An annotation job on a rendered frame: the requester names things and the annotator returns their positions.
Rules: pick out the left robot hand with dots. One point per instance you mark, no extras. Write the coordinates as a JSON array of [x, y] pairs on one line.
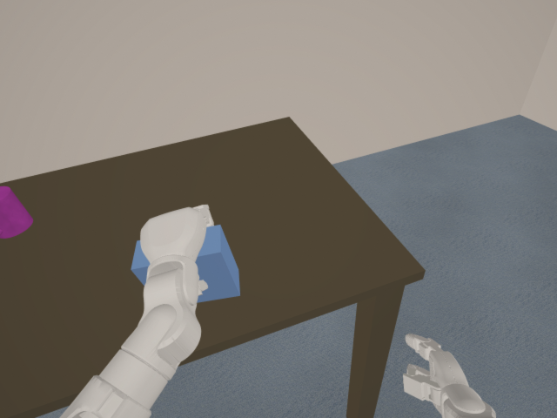
[[181, 232]]

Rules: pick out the right robot hand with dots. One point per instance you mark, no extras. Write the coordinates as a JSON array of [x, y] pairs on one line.
[[444, 370]]

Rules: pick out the robot right forearm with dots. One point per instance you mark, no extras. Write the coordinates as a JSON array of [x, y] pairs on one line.
[[461, 401]]

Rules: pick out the sponge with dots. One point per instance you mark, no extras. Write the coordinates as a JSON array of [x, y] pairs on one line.
[[216, 266]]

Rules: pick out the robot left forearm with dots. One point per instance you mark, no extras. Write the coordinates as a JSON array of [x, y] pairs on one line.
[[167, 334]]

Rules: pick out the table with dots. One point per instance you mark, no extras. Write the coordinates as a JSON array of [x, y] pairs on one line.
[[304, 241]]

